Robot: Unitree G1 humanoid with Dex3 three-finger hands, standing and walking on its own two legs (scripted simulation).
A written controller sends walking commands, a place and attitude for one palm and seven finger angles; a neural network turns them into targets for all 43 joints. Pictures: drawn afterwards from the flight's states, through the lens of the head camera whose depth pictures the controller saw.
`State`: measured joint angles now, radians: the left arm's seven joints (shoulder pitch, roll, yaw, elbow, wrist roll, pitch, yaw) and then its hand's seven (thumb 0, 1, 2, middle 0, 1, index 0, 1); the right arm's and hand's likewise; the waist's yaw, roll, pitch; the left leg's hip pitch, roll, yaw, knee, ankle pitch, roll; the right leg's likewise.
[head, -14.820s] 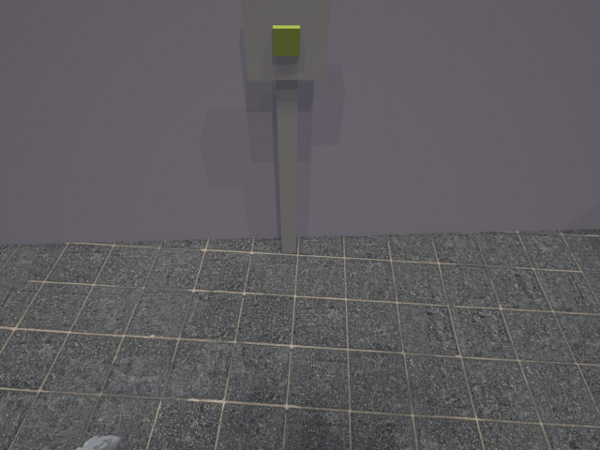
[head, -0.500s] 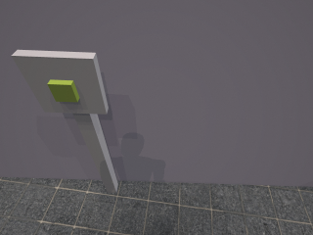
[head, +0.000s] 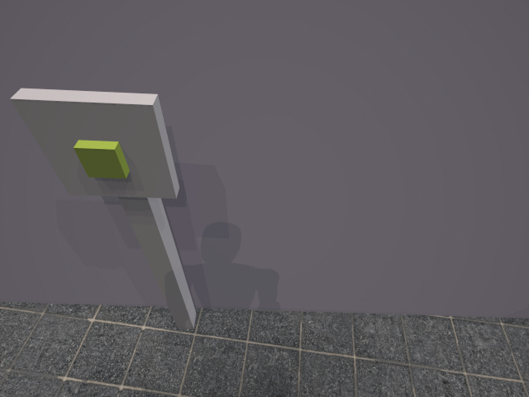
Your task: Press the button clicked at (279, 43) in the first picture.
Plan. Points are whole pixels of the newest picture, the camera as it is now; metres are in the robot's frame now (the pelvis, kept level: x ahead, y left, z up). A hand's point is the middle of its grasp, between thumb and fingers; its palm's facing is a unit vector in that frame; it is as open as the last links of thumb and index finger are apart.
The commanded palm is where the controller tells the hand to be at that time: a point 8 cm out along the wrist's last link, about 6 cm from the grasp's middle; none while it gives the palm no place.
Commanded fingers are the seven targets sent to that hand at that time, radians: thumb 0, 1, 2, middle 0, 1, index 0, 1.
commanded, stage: shuffle to correct the standing spot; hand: left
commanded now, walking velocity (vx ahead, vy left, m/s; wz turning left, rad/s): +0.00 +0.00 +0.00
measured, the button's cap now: (103, 158) +0.44 +0.30 +0.11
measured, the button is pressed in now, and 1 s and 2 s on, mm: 0 0 0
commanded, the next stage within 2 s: come to a stop and stand still in 0.36 s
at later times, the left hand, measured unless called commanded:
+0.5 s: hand out of the picture -0.01 +0.25 -0.20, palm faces +0.07 -0.97 -0.24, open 7.4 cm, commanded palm none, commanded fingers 0.00 0.90 0.90 -0.20 -0.30 -0.20 -0.30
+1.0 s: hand out of the picture -0.03 +0.22 -0.18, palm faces -0.05 -0.98 -0.18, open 7.3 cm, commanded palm none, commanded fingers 0.00 0.90 0.90 -0.20 -0.30 -0.20 -0.30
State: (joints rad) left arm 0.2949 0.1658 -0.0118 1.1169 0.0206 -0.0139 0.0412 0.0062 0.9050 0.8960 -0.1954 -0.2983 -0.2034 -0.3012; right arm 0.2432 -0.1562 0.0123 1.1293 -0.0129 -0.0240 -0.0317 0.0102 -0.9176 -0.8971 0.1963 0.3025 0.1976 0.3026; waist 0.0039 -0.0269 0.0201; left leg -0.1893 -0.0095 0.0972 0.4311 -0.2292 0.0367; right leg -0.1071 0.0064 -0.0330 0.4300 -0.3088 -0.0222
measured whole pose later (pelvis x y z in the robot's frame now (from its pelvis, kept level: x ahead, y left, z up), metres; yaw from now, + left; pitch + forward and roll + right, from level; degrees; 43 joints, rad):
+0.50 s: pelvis -0.02 +0.05 -0.02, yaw +0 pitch -1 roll +1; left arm 0.27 0.22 0.06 1.01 0.03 0.05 0.04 0.01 0.90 0.90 -0.20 -0.30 -0.21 -0.30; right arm 0.21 -0.20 -0.04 0.97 -0.02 0.03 -0.01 0.01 -0.90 -0.90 0.20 0.30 0.20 0.30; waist 0.03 -0.07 0.07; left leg -0.32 -0.02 0.12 0.59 -0.23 0.04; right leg -0.29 -0.08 0.00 0.76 -0.50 0.01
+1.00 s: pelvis -0.04 +0.05 +0.00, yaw -2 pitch +0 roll +0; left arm 0.31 0.15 0.00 1.08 0.03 0.01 0.03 0.01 0.92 0.90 -0.19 -0.30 -0.20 -0.30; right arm 0.33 -0.15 -0.01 1.11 -0.02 0.01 -0.02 0.01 -0.91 -0.90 0.20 0.30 0.20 0.30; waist -0.03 -0.01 0.01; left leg -0.27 0.00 0.14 0.42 -0.16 0.05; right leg -0.14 0.00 -0.06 0.45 -0.30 -0.03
